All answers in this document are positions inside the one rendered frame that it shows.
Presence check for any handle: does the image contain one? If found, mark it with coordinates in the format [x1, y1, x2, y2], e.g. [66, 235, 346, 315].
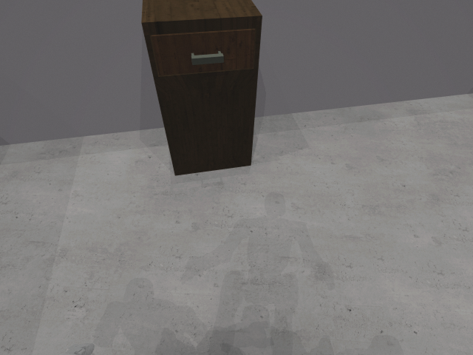
[191, 51, 224, 65]

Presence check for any drawer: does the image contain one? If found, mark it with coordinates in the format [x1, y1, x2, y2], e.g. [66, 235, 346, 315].
[152, 28, 255, 75]

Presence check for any cabinet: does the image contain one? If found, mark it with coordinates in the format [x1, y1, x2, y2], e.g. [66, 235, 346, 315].
[141, 0, 262, 176]

